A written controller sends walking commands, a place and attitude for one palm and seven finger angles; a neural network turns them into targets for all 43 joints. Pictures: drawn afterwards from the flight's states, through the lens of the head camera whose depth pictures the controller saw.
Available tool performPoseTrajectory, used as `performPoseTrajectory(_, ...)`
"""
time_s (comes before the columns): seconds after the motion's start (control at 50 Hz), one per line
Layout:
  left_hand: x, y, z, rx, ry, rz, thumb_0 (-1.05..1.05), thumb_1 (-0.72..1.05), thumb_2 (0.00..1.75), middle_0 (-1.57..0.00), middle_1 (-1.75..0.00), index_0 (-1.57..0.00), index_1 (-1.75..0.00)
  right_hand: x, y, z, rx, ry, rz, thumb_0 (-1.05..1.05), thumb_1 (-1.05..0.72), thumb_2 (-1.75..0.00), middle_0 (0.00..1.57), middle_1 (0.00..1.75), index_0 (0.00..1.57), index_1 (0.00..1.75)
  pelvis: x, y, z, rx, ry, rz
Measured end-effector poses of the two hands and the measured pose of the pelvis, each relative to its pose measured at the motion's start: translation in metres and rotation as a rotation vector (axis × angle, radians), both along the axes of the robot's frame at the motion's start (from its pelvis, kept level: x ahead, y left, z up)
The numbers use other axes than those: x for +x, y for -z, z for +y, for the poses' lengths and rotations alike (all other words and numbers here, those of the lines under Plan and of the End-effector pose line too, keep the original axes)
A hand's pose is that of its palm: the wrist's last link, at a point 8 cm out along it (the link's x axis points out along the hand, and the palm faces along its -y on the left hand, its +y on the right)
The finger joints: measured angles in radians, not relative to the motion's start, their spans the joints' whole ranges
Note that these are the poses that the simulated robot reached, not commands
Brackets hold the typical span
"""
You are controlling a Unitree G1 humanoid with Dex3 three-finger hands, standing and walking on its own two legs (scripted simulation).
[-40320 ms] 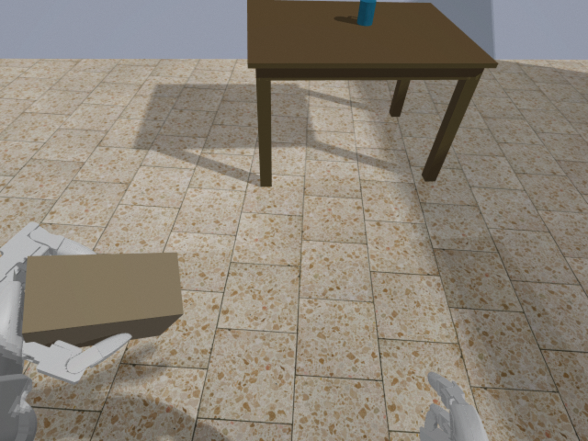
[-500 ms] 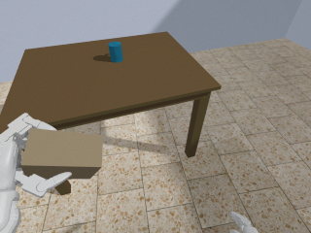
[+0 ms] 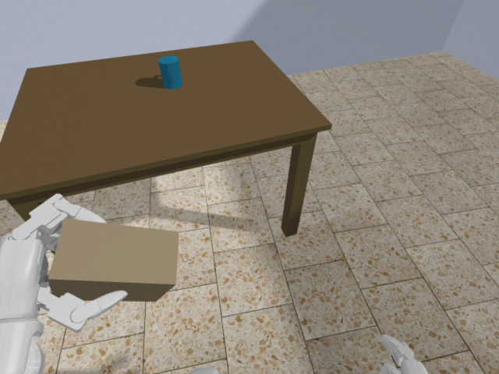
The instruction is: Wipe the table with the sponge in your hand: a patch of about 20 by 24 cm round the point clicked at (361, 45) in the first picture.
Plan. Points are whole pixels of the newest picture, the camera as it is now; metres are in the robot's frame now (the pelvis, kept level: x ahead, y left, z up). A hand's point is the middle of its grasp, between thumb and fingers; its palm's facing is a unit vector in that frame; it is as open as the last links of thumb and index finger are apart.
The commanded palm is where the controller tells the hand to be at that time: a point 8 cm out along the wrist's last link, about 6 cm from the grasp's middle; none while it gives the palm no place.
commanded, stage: stop stepping back and stand still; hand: left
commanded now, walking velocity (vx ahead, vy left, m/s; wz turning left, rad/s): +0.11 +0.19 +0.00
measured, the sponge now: (134, 266) +0.23 +0.16 +0.13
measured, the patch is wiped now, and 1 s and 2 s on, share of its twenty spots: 1.00 1.00 1.00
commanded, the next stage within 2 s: stand and wait in 0.90 s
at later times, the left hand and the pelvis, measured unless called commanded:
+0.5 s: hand (44, 253) +0.22 +0.26 +0.17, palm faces +0.38 -0.85 -0.36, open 10.7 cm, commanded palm +0.17 +0.30 +0.19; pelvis +0.02 +0.02 +0.01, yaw +1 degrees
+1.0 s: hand (42, 228) +0.25 +0.27 +0.17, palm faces +0.37 -0.86 -0.36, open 10.7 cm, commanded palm +0.20 +0.31 +0.19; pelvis +0.04 +0.03 +0.02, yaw +0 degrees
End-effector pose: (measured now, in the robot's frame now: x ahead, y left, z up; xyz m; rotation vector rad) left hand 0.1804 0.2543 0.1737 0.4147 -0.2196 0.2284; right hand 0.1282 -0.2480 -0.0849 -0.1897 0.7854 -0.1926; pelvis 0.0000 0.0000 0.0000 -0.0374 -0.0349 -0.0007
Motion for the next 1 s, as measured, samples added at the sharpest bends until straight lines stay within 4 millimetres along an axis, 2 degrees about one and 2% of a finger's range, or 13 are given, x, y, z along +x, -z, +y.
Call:
performPoseTrajectory(0.1, -0.011, -0.017, 0.007, 0.045, 0.003, -0.056, -0.01, -0.55, 1.03, -0.68, -1.29, -0.7, -1.28, 0.0, -0.02, -0.012, -0.062, 0.029, -0.004, 0.01, -0.91, -0.89, 0.2, 0.3, 0.2, 0.3, 0.002, -0.004, -0.002, 0.027, 0.005, 0.023)
performPoseTrajectory(0.18, -0.01, -0.024, 0.023, 0.078, -0.053, -0.104, -0.01, -0.55, 1.03, -0.68, -1.29, -0.7, -1.28, 0.012, -0.024, -0.012, -0.096, 0.035, -0.062, 0.01, -0.91, -0.89, 0.2, 0.29, 0.2, 0.3, 0.003, 0.0, 0.006, 0.035, 0.002, 0.017)
performPoseTrajectory(0.26, -0.004, -0.027, 0.033, 0.094, -0.129, -0.089, -0.01, -0.55, 1.03, -0.68, -1.29, -0.7, -1.29, 0.025, -0.021, 0.003, -0.031, 0.009, -0.112, 0.01, -0.91, -0.9, 0.2, 0.29, 0.2, 0.3, 0.01, -0.003, 0.003, 0.05, -0.008, 0.003)
performPoseTrajectory(0.34, -0.003, -0.016, 0.032, 0.035, -0.149, -0.052, -0.01, -0.55, 1.03, -0.67, -1.3, -0.69, -1.29, 0.037, -0.013, 0.018, 0.015, -0.045, -0.092, 0.01, -0.91, -0.89, 0.2, 0.29, 0.2, 0.3, 0.013, -0.004, 0.004, 0.02, -0.037, -0.015)
performPoseTrajectory(0.44, -0.004, -0.005, 0.034, -0.026, -0.124, -0.022, -0.01, -0.55, 1.03, -0.67, -1.3, -0.7, -1.29, 0.048, -0.02, 0.035, 0.0, -0.084, -0.075, 0.01, -0.91, -0.89, 0.2, 0.3, 0.2, 0.3, 0.018, -0.007, 0.013, 0.014, -0.034, -0.005)
performPoseTrajectory(0.64, 0.013, -0.017, 0.058, 0.014, -0.181, -0.033, -0.01, -0.55, 1.03, -0.68, -1.3, -0.7, -1.29, 0.078, -0.034, 0.06, 0.013, -0.109, -0.115, 0.01, -0.9, -0.89, 0.2, 0.3, 0.2, 0.3, 0.033, -0.016, 0.024, 0.024, -0.018, 0.008)
performPoseTrajectory(0.82, 0.035, -0.005, 0.052, -0.054, -0.13, 0.005, -0.01, -0.55, 1.03, -0.67, -1.3, -0.69, -1.29, 0.094, -0.047, 0.056, -0.015, -0.092, -0.144, 0.01, -0.9, -0.89, 0.2, 0.3, 0.2, 0.3, 0.043, -0.018, 0.029, 0.021, -0.006, 0.006)
performPoseTrajectory(1.0, 0.031, -0.014, 0.057, -0.011, -0.118, -0.005, -0.01, -0.55, 1.03, -0.67, -1.3, -0.69, -1.29, 0.086, -0.048, 0.048, -0.034, -0.062, -0.118, 0.01, -0.9, -0.89, 0.2, 0.3, 0.2, 0.3, 0.042, -0.02, 0.031, 0.021, 0.0, 0.007)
